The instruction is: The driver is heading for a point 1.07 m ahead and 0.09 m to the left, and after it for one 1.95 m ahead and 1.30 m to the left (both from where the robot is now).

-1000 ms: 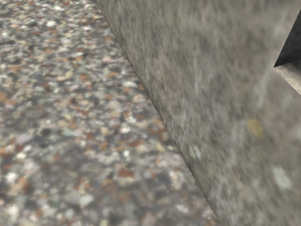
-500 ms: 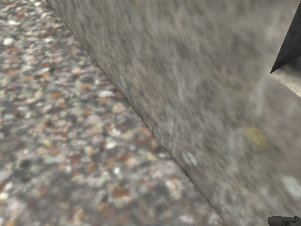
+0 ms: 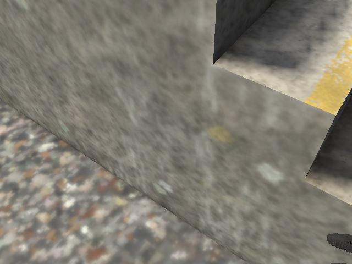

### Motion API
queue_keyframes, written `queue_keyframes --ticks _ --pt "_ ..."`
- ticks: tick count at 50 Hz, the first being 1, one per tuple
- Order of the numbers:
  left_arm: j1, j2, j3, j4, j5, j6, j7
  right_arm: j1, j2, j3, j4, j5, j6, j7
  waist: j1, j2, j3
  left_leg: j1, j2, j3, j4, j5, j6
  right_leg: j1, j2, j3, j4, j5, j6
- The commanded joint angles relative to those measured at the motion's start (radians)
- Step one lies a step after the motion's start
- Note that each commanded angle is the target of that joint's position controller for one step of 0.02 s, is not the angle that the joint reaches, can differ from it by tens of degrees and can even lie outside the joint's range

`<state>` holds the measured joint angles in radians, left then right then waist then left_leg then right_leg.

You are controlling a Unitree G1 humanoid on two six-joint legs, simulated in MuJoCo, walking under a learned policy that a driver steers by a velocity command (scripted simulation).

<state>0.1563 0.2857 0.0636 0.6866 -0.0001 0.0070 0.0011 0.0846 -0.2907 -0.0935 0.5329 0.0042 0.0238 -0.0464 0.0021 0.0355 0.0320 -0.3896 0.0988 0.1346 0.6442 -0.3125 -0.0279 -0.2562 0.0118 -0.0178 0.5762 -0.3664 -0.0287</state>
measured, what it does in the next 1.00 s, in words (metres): steps on the spot: left foot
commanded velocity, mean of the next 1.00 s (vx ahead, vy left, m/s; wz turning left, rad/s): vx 0.00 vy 0.00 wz -0.22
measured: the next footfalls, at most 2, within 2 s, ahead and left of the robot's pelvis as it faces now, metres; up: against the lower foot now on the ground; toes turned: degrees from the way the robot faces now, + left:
left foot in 0.38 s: +0.03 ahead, +0.14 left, +0.00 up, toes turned -11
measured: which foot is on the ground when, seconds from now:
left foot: up 0.00-0.36, down 0.38-1.00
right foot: down 0.00-1.00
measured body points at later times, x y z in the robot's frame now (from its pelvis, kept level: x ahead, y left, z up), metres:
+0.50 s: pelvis -0.03 +0.02 +0.01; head -0.01 +0.03 +0.46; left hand +0.18 +0.24 -0.09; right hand +0.11 -0.25 -0.06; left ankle -0.01 +0.14 -0.73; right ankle -0.03 -0.11 -0.73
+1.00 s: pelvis -0.02 +0.02 +0.01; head +0.00 +0.01 +0.46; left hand +0.18 +0.23 -0.10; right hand +0.11 -0.25 -0.07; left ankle -0.01 +0.14 -0.73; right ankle -0.02 -0.11 -0.73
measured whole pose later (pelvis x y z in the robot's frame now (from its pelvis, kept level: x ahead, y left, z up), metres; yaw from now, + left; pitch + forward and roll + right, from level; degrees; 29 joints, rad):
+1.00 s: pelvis -0.02 +0.02 +0.01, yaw -11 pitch +0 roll +0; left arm 0.10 0.21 0.02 0.86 0.01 -0.04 0.00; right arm 0.20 -0.21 -0.06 0.53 -0.01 -0.03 -0.02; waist -0.01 0.01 0.03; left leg -0.19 0.00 0.01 0.48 -0.29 0.00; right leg -0.26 0.03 0.12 0.51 -0.25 0.01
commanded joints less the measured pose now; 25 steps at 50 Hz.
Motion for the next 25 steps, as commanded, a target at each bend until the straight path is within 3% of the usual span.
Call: queue_keyframes --ticks 1,2,3,4,5,7,10,13,14,16,18,19,20,21,22,24,25 --pt "0.095 0.258 0.073 -0.067 0.064 -0.028 0.003 -0.153 -0.097 -0.029 -0.149 -0.018 -0.036 -0.010 0.088 -0.224 -0.118 -0.301 -0.081 -0.197 0.483 -0.329 -0.043 0.149 -0.402 0.552 -0.272 0.541 -0.348" --pt "0.017 0.229 0.062 -0.067 0.048 -0.042 0.003 -0.123 -0.112 -0.037 -0.137 -0.012 -0.031 -0.007 0.031 -0.182 -0.106 -0.301 -0.069 -0.228 0.551 -0.239 -0.032 0.112 -0.349 0.443 -0.266 0.501 -0.301" --pt "-0.043 0.205 0.059 -0.074 0.014 -0.042 0.014 -0.084 -0.112 -0.043 -0.114 -0.015 -0.023 -0.011 -0.001 -0.138 -0.095 -0.290 -0.063 -0.229 0.556 -0.161 -0.041 0.094 -0.288 0.370 -0.252 0.457 -0.246" --pt "-0.064 0.193 0.055 -0.074 -0.011 -0.040 0.026 -0.059 -0.115 -0.046 -0.107 -0.030 -0.019 -0.014 -0.012 -0.120 -0.081 -0.292 -0.068 -0.221 0.557 -0.100 -0.052 0.083 -0.271 0.346 -0.242 0.480 -0.220" --pt "-0.061 0.177 0.047 -0.071 -0.019 -0.038 0.033 -0.051 -0.099 -0.044 -0.106 -0.038 -0.019 -0.013 -0.015 -0.117 -0.088 -0.258 -0.085 -0.210 0.585 -0.064 -0.063 0.062 -0.246 0.322 -0.229 0.530 -0.211" --pt "-0.034 0.160 0.040 -0.062 -0.015 -0.031 0.038 -0.027 -0.067 -0.034 -0.104 -0.024 -0.021 -0.012 -0.017 -0.138 -0.114 -0.239 -0.103 -0.193 0.529 -0.021 -0.071 0.087 -0.210 0.301 -0.207 0.534 -0.199" --pt "-0.014 0.142 0.031 -0.064 -0.007 -0.027 0.040 -0.044 -0.035 -0.017 -0.094 -0.016 -0.030 -0.011 0.017 -0.158 -0.139 -0.204 -0.094 -0.180 0.330 -0.007 -0.063 0.139 -0.206 0.310 -0.177 0.476 -0.177" --pt "-0.011 0.164 0.033 -0.053 0.004 -0.025 0.030 -0.036 -0.034 -0.014 -0.090 -0.002 -0.039 -0.003 0.040 -0.203 -0.130 -0.064 -0.097 -0.159 0.168 -0.073 -0.047 0.067 -0.198 0.339 -0.185 0.338 -0.180" --pt "-0.029 0.161 0.029 -0.056 0.015 -0.025 0.026 -0.032 -0.043 -0.015 -0.091 -0.002 -0.040 0.000 0.046 -0.219 -0.115 -0.028 -0.101 -0.152 0.121 -0.093 -0.047 0.040 -0.193 0.352 -0.191 0.295 -0.187" --pt "-0.047 0.149 0.022 -0.051 0.011 -0.025 0.019 -0.004 -0.044 -0.016 -0.084 0.004 -0.045 0.007 0.037 -0.232 -0.101 0.044 -0.110 -0.147 -0.013 -0.067 -0.039 0.013 -0.184 0.385 -0.187 0.255 -0.185" --pt "-0.066 0.104 0.005 -0.051 0.002 -0.027 0.021 0.044 -0.023 -0.011 -0.069 -0.004 -0.055 0.016 -0.001 -0.199 -0.094 0.186 -0.122 -0.135 -0.262 0.090 -0.008 -0.039 -0.140 0.384 -0.169 0.212 -0.133" --pt "-0.045 0.079 -0.003 -0.046 0.009 -0.034 0.022 0.066 -0.047 -0.012 -0.075 -0.017 -0.060 0.015 0.004 -0.151 -0.115 0.297 -0.046 -0.194 -0.280 0.180 0.022 -0.108 -0.113 0.361 -0.130 0.151 -0.079" --pt "-0.019 0.043 -0.011 -0.052 0.020 -0.044 0.022 0.062 -0.118 -0.023 -0.091 -0.039 -0.060 0.011 0.043 0.032 -0.145 0.361 0.108 -0.351 -0.261 0.345 0.102 -0.199 -0.023 0.238 -0.018 0.012 -0.015" --pt "-0.070 0.057 -0.012 -0.061 0.024 -0.051 0.027 0.027 -0.071 -0.012 -0.084 -0.051 -0.064 0.019 0.045 0.142 -0.135 0.242 0.179 -0.443 -0.311 0.371 0.209 -0.158 -0.008 0.174 0.000 -0.049 0.036" --pt "-0.072 0.080 -0.005 -0.047 0.031 -0.053 0.026 -0.032 -0.021 0.004 -0.098 -0.041 -0.071 0.022 0.058 0.125 -0.129 0.204 0.157 -0.410 -0.312 0.373 0.212 -0.082 -0.032 0.159 0.003 -0.011 0.062" --pt "-0.094 0.071 -0.006 -0.025 0.035 -0.046 0.026 -0.008 -0.039 0.000 -0.091 -0.024 -0.074 0.023 0.033 0.104 -0.133 0.202 0.071 -0.329 -0.296 0.269 0.139 -0.035 -0.022 0.147 -0.036 0.088 0.066" --pt "-0.095 0.064 -0.008 -0.023 0.036 -0.041 0.023 -0.001 -0.038 0.002 -0.088 -0.019 -0.077 0.021 0.031 0.098 -0.119 0.179 0.059 -0.313 -0.297 0.216 0.116 -0.014 -0.034 0.157 -0.059 0.119 0.061"
Keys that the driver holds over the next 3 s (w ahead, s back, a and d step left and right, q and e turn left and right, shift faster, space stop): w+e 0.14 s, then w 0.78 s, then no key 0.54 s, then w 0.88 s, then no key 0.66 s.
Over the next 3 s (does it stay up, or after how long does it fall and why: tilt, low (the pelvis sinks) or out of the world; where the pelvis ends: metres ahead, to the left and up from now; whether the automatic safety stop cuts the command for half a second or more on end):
stays up -0.01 0.02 0.02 its command is cut before an obstacle from the start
